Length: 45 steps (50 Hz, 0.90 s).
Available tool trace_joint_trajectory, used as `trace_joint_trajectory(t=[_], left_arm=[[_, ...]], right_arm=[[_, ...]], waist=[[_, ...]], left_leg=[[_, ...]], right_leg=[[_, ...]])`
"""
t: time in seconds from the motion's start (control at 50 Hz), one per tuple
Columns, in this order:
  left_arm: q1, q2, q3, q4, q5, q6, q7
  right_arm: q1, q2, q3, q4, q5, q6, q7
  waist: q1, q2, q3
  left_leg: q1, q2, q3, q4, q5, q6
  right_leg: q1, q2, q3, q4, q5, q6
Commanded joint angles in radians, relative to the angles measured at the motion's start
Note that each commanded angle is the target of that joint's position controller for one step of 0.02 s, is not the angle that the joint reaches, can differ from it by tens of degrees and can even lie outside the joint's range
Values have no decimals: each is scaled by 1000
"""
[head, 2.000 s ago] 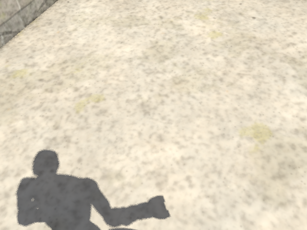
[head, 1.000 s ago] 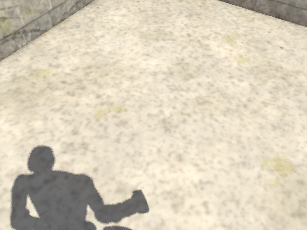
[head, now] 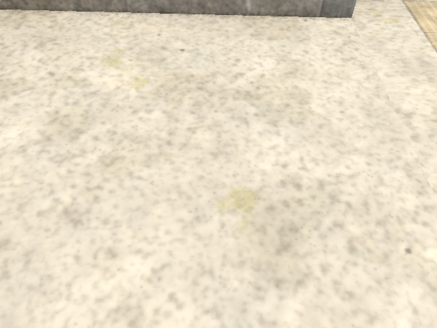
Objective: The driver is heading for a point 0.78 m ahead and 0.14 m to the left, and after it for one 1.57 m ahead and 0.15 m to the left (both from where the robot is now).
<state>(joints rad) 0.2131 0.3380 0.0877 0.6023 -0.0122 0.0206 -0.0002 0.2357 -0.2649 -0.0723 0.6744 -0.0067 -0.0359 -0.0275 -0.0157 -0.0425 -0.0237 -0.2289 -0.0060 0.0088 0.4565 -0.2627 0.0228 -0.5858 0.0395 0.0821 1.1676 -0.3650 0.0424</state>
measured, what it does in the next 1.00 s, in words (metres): walks ahead: right foot, then left foot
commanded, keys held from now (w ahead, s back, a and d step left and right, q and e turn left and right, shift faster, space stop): w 0.38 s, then w+q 0.62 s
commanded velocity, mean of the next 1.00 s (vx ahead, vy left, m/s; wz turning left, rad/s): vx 0.44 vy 0.00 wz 0.14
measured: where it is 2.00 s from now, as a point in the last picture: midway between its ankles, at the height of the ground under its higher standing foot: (173, 213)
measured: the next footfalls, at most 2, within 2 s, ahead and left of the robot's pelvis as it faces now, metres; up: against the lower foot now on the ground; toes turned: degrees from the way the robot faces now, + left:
right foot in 0.28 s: +0.14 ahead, -0.17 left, +0.00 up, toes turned -4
left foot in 0.78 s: +0.48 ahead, +0.04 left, +0.00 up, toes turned +8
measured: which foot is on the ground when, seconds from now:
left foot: down 0.00-0.28, up 0.30-0.76, down 0.78-1.00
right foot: up 0.00-0.26, down 0.28-0.80, up 0.82-1.00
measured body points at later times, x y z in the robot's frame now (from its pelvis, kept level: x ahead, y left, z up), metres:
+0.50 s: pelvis +0.15 -0.08 +0.01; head +0.17 -0.11 +0.46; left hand +0.22 +0.19 -0.09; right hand +0.29 -0.35 -0.11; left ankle +0.23 +0.08 -0.65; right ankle +0.10 -0.17 -0.74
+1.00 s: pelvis +0.44 -0.03 +0.00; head +0.48 -0.02 +0.45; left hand +0.54 +0.26 -0.09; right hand +0.61 -0.28 -0.10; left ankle +0.44 +0.04 -0.74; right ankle +0.52 -0.20 -0.66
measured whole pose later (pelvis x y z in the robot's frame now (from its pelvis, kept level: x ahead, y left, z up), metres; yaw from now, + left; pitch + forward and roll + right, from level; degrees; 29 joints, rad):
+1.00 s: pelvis +0.44 -0.03 +0.00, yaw +14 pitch +2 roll +1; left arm 0.18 0.31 0.03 0.64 0.02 -0.10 0.01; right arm 0.27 -0.29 -0.06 0.69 0.01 -0.05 0.02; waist -0.02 -0.03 0.04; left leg -0.26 -0.13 -0.05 0.39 -0.16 0.11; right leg -0.63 -0.11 0.09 1.10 -0.29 0.05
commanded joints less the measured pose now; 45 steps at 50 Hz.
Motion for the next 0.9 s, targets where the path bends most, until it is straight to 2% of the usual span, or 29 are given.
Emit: trace_joint_trajectory(t=[0.02,0.1,0.14,0.2,0.22,0.24,0.26,0.28,0.3,0.32,0.34,0.36,0.38,0.4,0.46,0.52,0.58,0.66,0.68,0.72,0.74,0.76,0.78,0.8,0.82,0.84,0.86,0.88,0.9], left_arm=[[-63,34,1,-80,-5,-36,-8],[-135,3,-24,-90,-1,-68,-12],[-143,-16,-34,-86,-6,-78,-21],[-114,13,-27,-86,-18,-83,-33],[-67,19,-22,-73,-21,-84,-35],[-2,35,-12,-48,-21,-83,-31],[104,70,8,-21,-24,-82,-21],[253,134,27,-7,-6,-80,-6],[290,257,47,-16,15,-80,-4],[295,175,30,-13,9,-93,-11],[250,120,9,-7,9,-99,-15],[196,82,-4,-12,12,-102,-18],[145,61,-13,-11,14,-101,-19],[112,47,-19,-7,20,-105,-16],[120,46,-15,29,28,-127,-9],[144,54,-12,66,30,-130,-2],[159,78,-7,90,25,-124,6],[210,97,-1,138,10,-107,14],[210,104,1,143,8,-99,16],[196,135,8,142,5,-87,27],[193,150,13,141,5,-79,35],[181,162,16,138,8,-70,42],[162,162,15,122,6,-72,48],[239,63,-17,79,38,-92,38],[267,23,-45,61,32,-131,17],[124,103,-20,32,-12,-156,1],[53,99,-27,-2,-29,-168,-1],[35,85,-29,-4,-7,-172,6],[47,92,-20,0,13,-163,11]], right_arm=[[20,-134,-25,-57,-4,-30,2],[47,-163,-29,-46,9,-35,11],[52,-195,-36,-40,14,-33,18],[91,-215,-38,-17,35,-25,35],[81,-209,-34,-14,43,-20,40],[85,-192,-26,-8,43,-17,42],[90,-150,-9,2,31,-19,42],[63,-70,20,-25,7,-27,44],[60,-36,30,-86,10,-54,35],[13,-135,4,-90,31,-65,28],[-15,-154,-3,-92,45,-69,32],[-16,-139,0,-74,34,-67,33],[-14,-129,1,-66,20,-63,35],[2,-121,0,-50,20,-54,40],[9,-88,9,-11,20,-28,43],[-79,-66,18,-26,26,-28,48],[-177,-49,28,-46,29,-32,70],[-287,-33,39,-93,33,-38,104],[-297,-38,37,-105,32,-40,111],[-275,-70,23,-117,27,-38,115],[-222,-97,9,-113,25,-32,112],[-95,-141,-14,-89,29,-29,105],[69,-199,-44,-59,32,-24,87],[177,-298,-69,-44,26,-12,65],[170,-284,-58,-60,33,-21,64],[170,-221,-45,-58,25,-20,60],[112,-192,-37,-57,28,-22,56],[43,-174,-29,-70,28,-24,56],[-9,-149,-22,-81,20,-29,54]], waist=[[-20,163,49],[-45,182,67],[-51,195,64],[-42,201,64],[-10,189,63],[23,174,50],[78,137,-3],[141,-30,-104],[118,-302,-136],[147,-168,-104],[114,-131,-18],[88,-89,19],[56,-78,56],[29,-93,70],[16,-57,66],[40,-27,82],[77,-21,102],[111,-2,142],[105,-6,136],[69,-47,81],[32,-80,29],[-39,-89,-47],[-133,-56,-128],[-97,171,-260],[-67,238,-439],[-125,143,-355],[-97,93,-192],[-41,9,-93],[2,19,-47]], left_leg=[[105,240,-299,-288,-335,163],[75,231,-203,-308,-160,170],[14,224,-153,-299,-91,166],[4,264,-169,-252,-116,172],[-17,269,-170,-228,-129,166],[-58,255,-157,-178,-95,149],[-112,208,-100,-39,4,112],[-257,118,9,311,-58,40],[-596,2,28,633,-279,-17],[-682,47,-67,807,-268,-18],[-734,89,-70,844,-169,-1],[-710,118,-63,823,-74,0],[-672,136,-66,773,-9,-8],[-619,152,-70,744,41,-16],[-581,139,-65,695,167,-38],[-574,101,-85,513,283,-40],[-515,77,-38,321,380,-25],[-527,60,5,181,341,18],[-510,46,25,161,300,33],[-408,-16,86,146,200,74],[-327,-53,111,150,141,96],[-161,-85,117,123,134,126],[124,-72,52,71,206,170],[559,181,-344,124,237,298],[733,356,-845,-46,55,448],[667,314,-747,-119,-23,378],[501,277,-605,-145,-1,335],[321,235,-515,-166,90,306],[192,200,-443,-189,187,294]], right_leg=[[-231,-60,-10,55,87,22],[-116,-108,-80,-222,136,21],[23,-96,-115,-366,86,10],[145,-78,-129,-514,36,-27],[228,-66,-141,-601,102,-47],[350,-44,-149,-661,144,-64],[519,-40,-128,-692,139,-89],[723,-235,123,-756,78,-142],[843,-443,571,-880,-103,-295],[783,-449,651,-933,-240,-345],[721,-417,534,-932,-260,-323],[642,-363,424,-944,-195,-300],[562,-322,344,-965,-97,-283],[505,-292,260,-990,1,-261],[476,-257,81,-1021,256,-239],[490,-240,-43,-1024,400,-213],[510,-245,-117,-1044,428,-187],[640,-291,-166,-1008,537,-176],[671,-299,-180,-977,633,-171],[723,-298,-210,-857,1012,-151],[743,-297,-221,-755,1190,-140],[714,-285,-234,-584,1270,-126],[547,-254,-249,-349,1165,-96],[127,-129,-239,42,407,-43],[-114,29,-30,292,-221,-20],[-213,-36,62,314,-143,-35],[-240,-78,36,238,-57,-48],[-201,-116,22,144,-4,-46],[-129,-145,21,75,29,-36]])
